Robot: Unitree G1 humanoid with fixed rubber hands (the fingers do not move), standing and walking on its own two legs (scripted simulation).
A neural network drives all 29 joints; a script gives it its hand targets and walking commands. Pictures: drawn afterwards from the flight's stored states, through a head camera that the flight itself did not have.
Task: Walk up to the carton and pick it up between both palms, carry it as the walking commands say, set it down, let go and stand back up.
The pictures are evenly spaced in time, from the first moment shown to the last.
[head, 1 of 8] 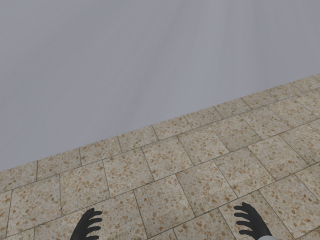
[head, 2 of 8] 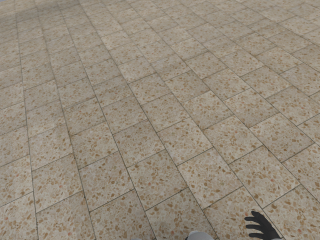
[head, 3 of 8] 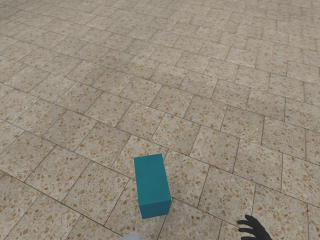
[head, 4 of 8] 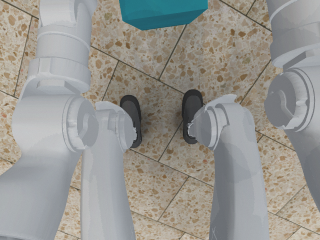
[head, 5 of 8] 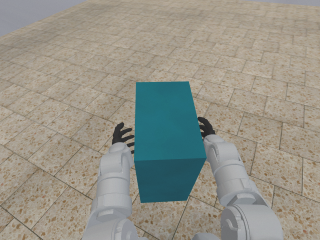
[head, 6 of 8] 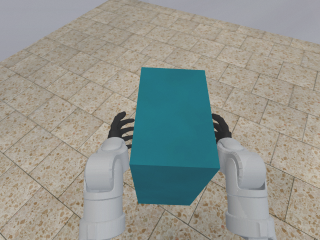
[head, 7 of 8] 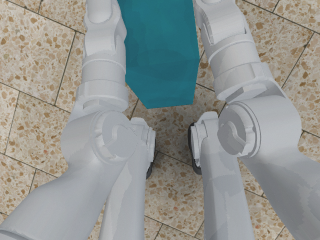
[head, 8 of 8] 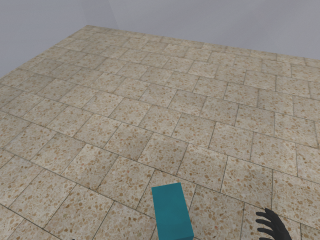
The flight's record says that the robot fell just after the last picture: no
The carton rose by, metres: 0.68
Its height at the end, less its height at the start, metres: +0.00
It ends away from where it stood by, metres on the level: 2.25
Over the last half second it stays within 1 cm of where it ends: yes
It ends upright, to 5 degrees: yes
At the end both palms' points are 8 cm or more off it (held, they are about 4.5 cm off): yes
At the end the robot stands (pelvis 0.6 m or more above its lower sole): yes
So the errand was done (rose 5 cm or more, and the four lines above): yes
